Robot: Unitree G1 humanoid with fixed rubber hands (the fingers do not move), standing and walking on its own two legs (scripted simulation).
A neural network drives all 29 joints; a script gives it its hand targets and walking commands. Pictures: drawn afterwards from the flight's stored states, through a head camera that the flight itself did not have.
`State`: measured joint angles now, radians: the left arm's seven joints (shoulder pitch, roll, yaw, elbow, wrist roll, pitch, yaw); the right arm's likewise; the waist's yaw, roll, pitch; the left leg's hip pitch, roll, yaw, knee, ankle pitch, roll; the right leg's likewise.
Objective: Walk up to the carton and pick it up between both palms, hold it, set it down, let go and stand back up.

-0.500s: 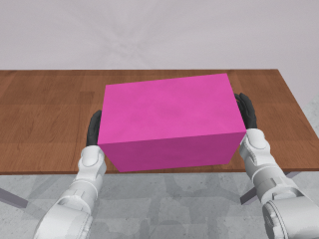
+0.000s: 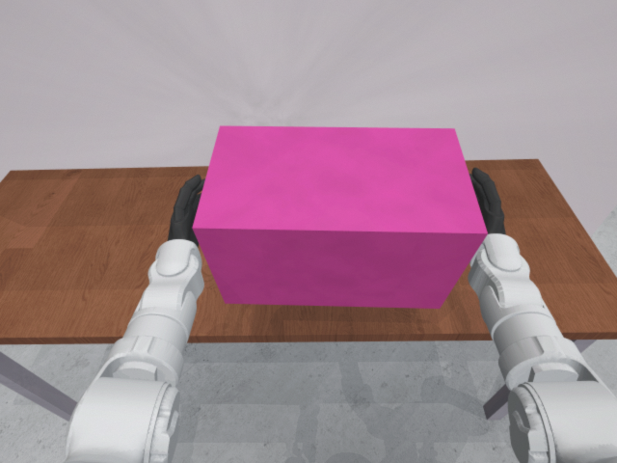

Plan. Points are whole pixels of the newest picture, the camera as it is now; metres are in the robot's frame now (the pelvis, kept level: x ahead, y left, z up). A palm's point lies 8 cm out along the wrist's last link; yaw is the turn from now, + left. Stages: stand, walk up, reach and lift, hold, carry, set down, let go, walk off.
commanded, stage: reach and lift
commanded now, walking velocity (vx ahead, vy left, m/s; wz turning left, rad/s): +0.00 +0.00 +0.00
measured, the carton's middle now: (333, 220) +0.42 -0.01 +0.10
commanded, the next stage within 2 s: hold in 1.28 s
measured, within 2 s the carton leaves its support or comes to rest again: neither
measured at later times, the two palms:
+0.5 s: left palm (189, 229) +0.40 +0.18 +0.11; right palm (498, 220) +0.39 -0.22 +0.12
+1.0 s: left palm (173, 221) +0.38 +0.19 +0.15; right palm (503, 207) +0.38 -0.21 +0.15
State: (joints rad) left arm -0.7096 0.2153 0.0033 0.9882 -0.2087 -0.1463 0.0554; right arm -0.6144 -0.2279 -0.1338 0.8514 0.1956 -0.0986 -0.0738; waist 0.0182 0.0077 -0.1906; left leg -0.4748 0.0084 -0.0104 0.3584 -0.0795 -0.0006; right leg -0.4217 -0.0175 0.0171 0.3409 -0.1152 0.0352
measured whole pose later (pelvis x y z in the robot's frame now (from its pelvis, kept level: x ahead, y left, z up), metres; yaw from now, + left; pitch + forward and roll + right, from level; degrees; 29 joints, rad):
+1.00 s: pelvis +0.04 -0.01 +0.01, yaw +0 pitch -1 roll -1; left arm -0.35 0.08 0.27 0.01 0.11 0.54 -0.05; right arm -0.42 -0.17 -0.09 0.30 0.23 0.32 -0.11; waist -0.05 -0.05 -0.03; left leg -0.13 0.03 -0.01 0.29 -0.14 -0.02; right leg -0.05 0.00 0.01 0.20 -0.14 0.02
